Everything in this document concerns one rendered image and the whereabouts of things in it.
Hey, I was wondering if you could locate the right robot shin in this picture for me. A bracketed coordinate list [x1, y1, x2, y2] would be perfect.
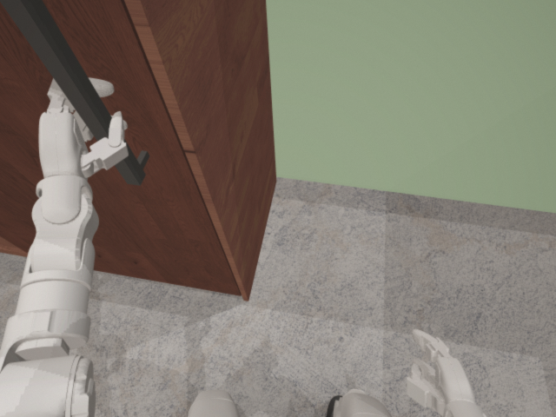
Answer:
[342, 389, 365, 398]

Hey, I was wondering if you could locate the left robot hand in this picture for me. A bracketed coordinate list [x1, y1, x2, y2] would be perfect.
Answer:
[39, 77, 129, 181]

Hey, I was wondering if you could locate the robot left forearm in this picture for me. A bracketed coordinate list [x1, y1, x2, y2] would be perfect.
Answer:
[0, 175, 99, 373]

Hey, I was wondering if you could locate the handle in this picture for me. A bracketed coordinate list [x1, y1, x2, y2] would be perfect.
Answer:
[0, 0, 149, 186]

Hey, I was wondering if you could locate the left robot upper arm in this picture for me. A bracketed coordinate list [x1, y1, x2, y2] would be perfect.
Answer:
[0, 355, 96, 417]

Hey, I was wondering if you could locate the robot left thigh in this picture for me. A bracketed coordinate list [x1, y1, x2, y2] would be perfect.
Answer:
[188, 390, 240, 417]

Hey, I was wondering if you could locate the right robot hand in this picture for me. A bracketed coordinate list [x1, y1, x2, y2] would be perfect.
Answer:
[407, 329, 476, 417]

